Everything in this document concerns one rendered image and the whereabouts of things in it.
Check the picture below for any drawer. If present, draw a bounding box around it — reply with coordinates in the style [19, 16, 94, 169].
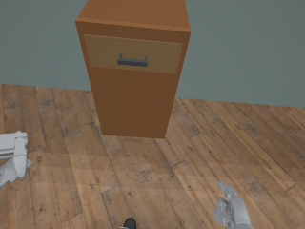
[84, 34, 183, 73]

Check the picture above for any robot right hand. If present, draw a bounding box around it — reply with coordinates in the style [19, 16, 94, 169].
[213, 180, 252, 229]

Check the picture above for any handle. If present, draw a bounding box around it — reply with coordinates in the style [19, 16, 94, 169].
[117, 53, 148, 67]

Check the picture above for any left robot foot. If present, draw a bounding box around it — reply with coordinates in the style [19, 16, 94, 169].
[123, 218, 136, 229]

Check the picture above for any cabinet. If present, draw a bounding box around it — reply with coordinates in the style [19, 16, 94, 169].
[75, 0, 192, 139]

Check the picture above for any robot left hand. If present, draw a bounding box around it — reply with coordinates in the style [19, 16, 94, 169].
[0, 131, 31, 191]

